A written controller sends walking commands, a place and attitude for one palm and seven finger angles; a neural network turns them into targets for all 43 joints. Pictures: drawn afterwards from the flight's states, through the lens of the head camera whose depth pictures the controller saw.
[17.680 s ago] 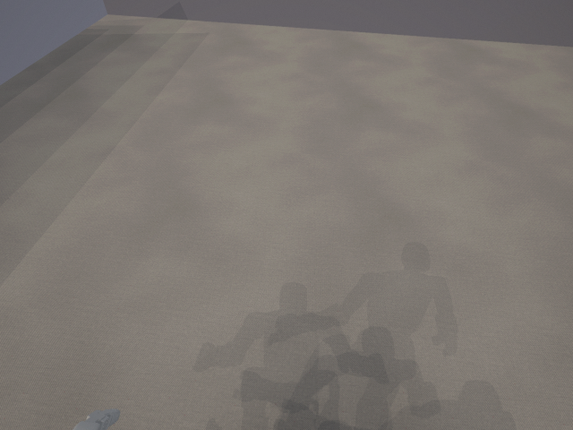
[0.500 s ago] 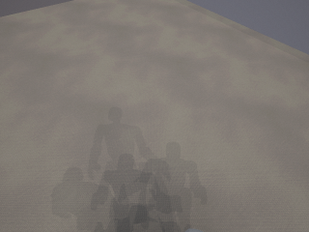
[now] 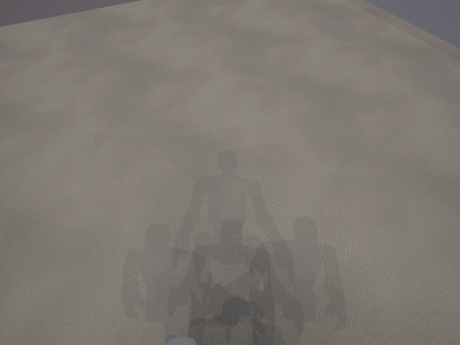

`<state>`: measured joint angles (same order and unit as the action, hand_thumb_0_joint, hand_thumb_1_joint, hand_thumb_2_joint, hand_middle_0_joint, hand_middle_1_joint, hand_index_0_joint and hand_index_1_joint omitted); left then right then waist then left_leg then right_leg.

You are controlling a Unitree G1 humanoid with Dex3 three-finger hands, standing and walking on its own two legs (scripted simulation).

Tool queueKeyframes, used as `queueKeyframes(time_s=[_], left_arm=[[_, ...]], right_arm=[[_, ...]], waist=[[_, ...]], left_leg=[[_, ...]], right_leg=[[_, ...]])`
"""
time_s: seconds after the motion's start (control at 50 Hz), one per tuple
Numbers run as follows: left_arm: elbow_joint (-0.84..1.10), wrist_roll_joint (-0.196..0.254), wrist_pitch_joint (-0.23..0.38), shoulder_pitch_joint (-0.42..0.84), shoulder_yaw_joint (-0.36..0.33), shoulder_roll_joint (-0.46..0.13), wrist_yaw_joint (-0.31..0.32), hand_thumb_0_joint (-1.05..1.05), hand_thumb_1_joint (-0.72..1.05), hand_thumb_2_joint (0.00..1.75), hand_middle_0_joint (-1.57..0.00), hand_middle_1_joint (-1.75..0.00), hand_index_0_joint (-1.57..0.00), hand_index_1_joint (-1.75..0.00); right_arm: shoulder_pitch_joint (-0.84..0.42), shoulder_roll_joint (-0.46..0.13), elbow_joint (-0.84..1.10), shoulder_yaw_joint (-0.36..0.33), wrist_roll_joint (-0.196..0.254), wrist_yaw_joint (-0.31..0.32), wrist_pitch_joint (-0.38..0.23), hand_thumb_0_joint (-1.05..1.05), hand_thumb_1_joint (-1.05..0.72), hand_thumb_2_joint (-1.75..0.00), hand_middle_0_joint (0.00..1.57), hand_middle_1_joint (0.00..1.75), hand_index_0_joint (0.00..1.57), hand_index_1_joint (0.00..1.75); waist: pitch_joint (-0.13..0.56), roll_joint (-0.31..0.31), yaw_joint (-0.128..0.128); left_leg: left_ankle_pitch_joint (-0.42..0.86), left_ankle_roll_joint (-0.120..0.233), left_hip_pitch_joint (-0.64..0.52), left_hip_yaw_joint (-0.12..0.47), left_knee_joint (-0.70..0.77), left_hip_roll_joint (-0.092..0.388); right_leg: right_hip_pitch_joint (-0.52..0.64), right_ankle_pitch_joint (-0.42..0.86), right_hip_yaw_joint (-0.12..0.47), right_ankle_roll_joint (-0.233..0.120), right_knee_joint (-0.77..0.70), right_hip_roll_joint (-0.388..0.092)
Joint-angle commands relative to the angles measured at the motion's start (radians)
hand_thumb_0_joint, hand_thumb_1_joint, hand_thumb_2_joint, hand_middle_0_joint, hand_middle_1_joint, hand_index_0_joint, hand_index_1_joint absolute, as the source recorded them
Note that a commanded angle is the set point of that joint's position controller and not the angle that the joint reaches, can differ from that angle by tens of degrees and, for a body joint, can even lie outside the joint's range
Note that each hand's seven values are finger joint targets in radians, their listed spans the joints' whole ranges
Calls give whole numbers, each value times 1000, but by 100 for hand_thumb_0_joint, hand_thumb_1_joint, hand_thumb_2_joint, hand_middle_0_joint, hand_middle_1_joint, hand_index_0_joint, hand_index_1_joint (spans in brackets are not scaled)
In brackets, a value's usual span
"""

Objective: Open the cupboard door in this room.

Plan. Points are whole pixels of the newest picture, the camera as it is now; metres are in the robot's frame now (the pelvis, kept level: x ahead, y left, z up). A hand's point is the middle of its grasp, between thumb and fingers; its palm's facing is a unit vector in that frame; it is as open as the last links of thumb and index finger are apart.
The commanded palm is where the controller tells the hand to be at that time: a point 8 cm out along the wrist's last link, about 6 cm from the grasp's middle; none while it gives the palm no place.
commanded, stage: turn or walk to find it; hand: left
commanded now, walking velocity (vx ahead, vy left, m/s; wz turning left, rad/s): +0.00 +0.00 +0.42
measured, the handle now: out of the picture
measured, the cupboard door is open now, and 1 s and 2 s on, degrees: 0 0 0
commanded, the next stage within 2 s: stand and wait in 1.78 s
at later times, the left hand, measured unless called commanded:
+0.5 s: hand out of the picture +0.04 +0.25 -0.16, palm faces +0.21 -0.94 -0.26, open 7.4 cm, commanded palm none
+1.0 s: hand out of the picture -0.09 +0.19 -0.17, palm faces +0.45 -0.86 -0.26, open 7.4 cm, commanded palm none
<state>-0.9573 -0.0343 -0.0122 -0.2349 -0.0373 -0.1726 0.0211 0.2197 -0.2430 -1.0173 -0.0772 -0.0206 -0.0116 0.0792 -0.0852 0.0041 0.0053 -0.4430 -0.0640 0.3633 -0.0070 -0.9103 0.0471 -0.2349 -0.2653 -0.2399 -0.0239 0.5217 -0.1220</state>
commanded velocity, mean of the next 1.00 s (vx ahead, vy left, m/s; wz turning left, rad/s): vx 0.00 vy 0.00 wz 0.42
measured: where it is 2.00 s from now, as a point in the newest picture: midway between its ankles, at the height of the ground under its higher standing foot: outside the picture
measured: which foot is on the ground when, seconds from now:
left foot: up 0.00-0.08, down 0.10-0.58, up 0.60-1.00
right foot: down 0.00-0.12, up 0.14-0.56, down 0.58-1.00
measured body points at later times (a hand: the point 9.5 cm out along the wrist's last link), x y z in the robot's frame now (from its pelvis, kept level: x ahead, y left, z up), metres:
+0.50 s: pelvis -0.02 +0.02 +0.00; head +0.02 +0.03 +0.45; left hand +0.03 +0.30 -0.14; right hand +0.09 -0.20 -0.15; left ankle -0.03 +0.14 -0.74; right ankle -0.01 -0.12 -0.70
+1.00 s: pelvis -0.04 -0.01 +0.00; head +0.01 +0.00 +0.44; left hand -0.11 +0.23 -0.15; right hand +0.13 -0.22 -0.16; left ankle -0.12 +0.11 -0.70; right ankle +0.00 -0.10 -0.74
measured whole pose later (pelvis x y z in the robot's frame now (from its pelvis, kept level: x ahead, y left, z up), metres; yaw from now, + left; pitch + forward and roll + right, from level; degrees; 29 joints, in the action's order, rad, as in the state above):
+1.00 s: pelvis -0.04 -0.01 +0.00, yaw +26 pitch +0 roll +2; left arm -0.97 -0.04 -0.01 -0.24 -0.04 -0.19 0.02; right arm 0.17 -0.24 -1.00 -0.07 -0.02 -0.01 0.07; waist -0.10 0.00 0.02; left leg -0.45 -0.06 0.33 -0.03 -0.80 0.04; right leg -0.23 -0.31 -0.24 -0.01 0.55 -0.13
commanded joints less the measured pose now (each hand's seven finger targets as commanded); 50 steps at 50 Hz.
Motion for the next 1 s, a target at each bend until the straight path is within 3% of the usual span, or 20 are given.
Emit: queueKeyframes(time_s=[0.0, 0.04, 0.06, 0.08, 0.1, 0.12, 0.14, 0.18, 0.24, 0.4, 0.48, 0.52, 0.54, 0.56, 0.58, 0.6, 0.62, 0.7, 0.9, 0.98], left_arm=[[32, 2, 15, -60, -65, -245, 12, 0, 90, 90, -20, -30, -20, -30], [30, 10, 10, -33, -66, -243, 9, 0, 90, 90, -20, -30, -20, -30], [34, 19, 1, -26, -61, -226, 6, 0, 90, 90, -20, -30, -20, -30], [54, 28, -8, -29, -53, -170, 4, 0, 90, 90, -20, -30, -20, -30], [88, 23, -15, 35, -29, -122, -1, 0, 90, 90, -20, -30, -20, -30], [94, 19, -24, 60, -35, -139, 0, 0, 90, 90, -20, -30, -20, -30], [76, 13, -34, 87, -38, -137, 3, 0, 90, 90, -20, -30, -20, -30], [52, 16, -32, 78, -45, -152, -7, 0, 90, 90, -20, -30, -20, -30], [27, 18, -23, 32, -42, -147, -12, 0, 90, 90, -20, -30, -20, -30], [81, 25, -19, 122, -30, -128, -2, 0, 90, 90, -20, -30, -20, -30], [76, 32, -8, 63, -29, -120, 0, 0, 90, 90, -20, -30, -20, -30], [58, 31, 3, -7, -34, -136, 2, 0, 90, 90, -20, -30, -20, -30], [53, 24, 14, -43, -42, -177, 7, 0, 90, 90, -20, -30, -20, -30], [51, 8, 23, -61, -61, -264, 16, 0, 90, 90, -20, -30, -20, -30], [66, 12, 18, -61, -60, -290, 15, 0, 90, 90, -20, -30, -20, -30], [81, 16, 14, -9, -60, -254, 20, 0, 90, 90, -20, -30, -20, -30], [94, 17, 16, 49, -60, -228, 22, 0, 90, 90, -20, -30, -20, -30], [103, 18, 26, 86, -37, -165, 14, 0, 90, 90, -20, -30, -20, -30], [38, 3, 21, -69, -57, -222, 10, 0, 90, 90, -20, -30, -20, -30], [26, 5, 14, -64, -63, -247, 9, 0, 90, 90, -20, -30, -20, -30]], right_arm=[[-58, -29, 96, 5, 16, 3, -46, 0, -90, -90, 20, 30, 20, 30], [4, -38, 79, 5, 14, 5, -56, 0, -90, -90, 20, 30, 20, 30], [34, -67, 71, -2, 13, 3, -63, 0, -90, -90, 20, 30, 20, 30], [60, -153, 74, -21, 5, 7, -72, 0, -90, -90, 20, 30, 20, 30], [85, -222, 76, -35, 3, 13, -66, 0, -90, -90, 20, 30, 20, 30], [80, -224, 70, -34, -1, 16, -59, 0, -90, -90, 20, 30, 20, 30], [48, -187, 67, -24, -3, 28, -66, 0, -90, -90, 20, 30, 20, 30], [-36, -151, 91, -9, -3, 36, -66, 0, -90, -90, 20, 30, 20, 30], [-31, -144, 96, -7, 3, 36, -78, 0, -90, -90, 20, 30, 20, 30], [29, -149, 91, -24, -4, 30, -69, 0, -90, -90, 20, 30, 20, 30], [-11, -153, 107, -29, -7, 26, -61, 0, -90, -90, 20, 30, 20, 30], [-34, -139, 113, -30, 1, 23, -60, 0, -90, -90, 20, 30, 20, 30], [-29, -105, 119, -26, 9, 19, -62, 0, -90, -90, 20, 30, 20, 30], [-16, -36, 136, -15, 15, 13, -62, 0, -90, -90, 20, 30, 20, 30], [-48, -66, 154, -24, 8, 17, -52, 0, -90, -90, 20, 30, 20, 30], [-44, -87, 145, -34, 4, 16, -38, 0, -90, -90, 20, 30, 20, 30], [-33, -83, 122, -35, -1, 11, -27, 0, -90, -90, 20, 30, 20, 30], [33, -61, 71, -30, -1, -4, -20, 0, -90, -90, 20, 30, 20, 30], [-104, -33, 100, 0, 9, 0, -35, 0, -90, -90, 20, 30, 20, 30], [-69, -38, 97, 8, 15, 5, -51, 0, -90, -90, 20, 30, 20, 30]], waist=[[128, -196, 42], [159, -177, 1], [165, -92, -20], [164, 157, -41], [117, 308, -62], [104, 219, -64], [71, 266, -60], [21, 200, -23], [84, 126, -7], [108, 143, -46], [134, 166, -18], [157, 126, 22], [176, 25, 35], [178, -244, 42], [142, -279, 56], [106, -189, 32], [61, -211, 10], [36, -151, -31], [89, -191, 52], [145, -215, 31]], left_leg=[[-26, 13, 5, -62, 210, -15], [136, 24, -124, -82, 395, -26], [260, 37, -247, -51, 505, -7], [392, 110, -352, 215, 589, 183], [593, 200, -322, 373, 630, 336], [558, 251, -254, 335, 620, 365], [539, 222, -200, 308, 641, 296], [553, 210, -181, 239, 615, 222], [653, 200, -264, 183, 587, 179], [690, 245, -289, 292, 548, 195], [676, 223, -199, 321, 504, 156], [565, 177, -95, 308, 442, 109], [400, 124, 9, 259, 371, 48], [61, 52, 192, 103, 168, -90], [-160, 40, 199, 83, -35, -107], [-114, 44, 179, 115, -171, -76], [-70, 43, 185, 122, -247, -56], [90, 13, 190, 70, -330, -34], [-33, -3, 98, -30, 56, -17], [49, 17, -34, -80, 288, -35]], right_leg=[[171, 402, 200, -118, -111, -268], [120, 365, 138, -61, -30, -237], [18, 271, 95, -9, 55, -201], [-188, -10, 41, 60, 237, -86], [-319, -352, 78, 98, 404, -4], [-296, -344, 150, 82, 492, -16], [-305, -288, 198, 85, 519, -23], [-315, -183, 209, 89, 577, -5], [-314, -121, 204, 106, 594, 13], [-255, -195, 218, 115, 372, 43], [-86, -137, 191, 97, 135, 87], [87, 45, 184, 91, -73, 82], [216, 114, 250, 74, -171, 0], [316, 186, 488, -11, -212, -245], [177, 272, 565, -113, -234, -370], [79, 187, 497, -139, -252, -350], [14, 93, 465, -125, -271, -299], [31, 173, 261, -65, -230, -182], [185, 449, 210, -117, -143, -235], [189, 525, 174, -91, -51, -236]])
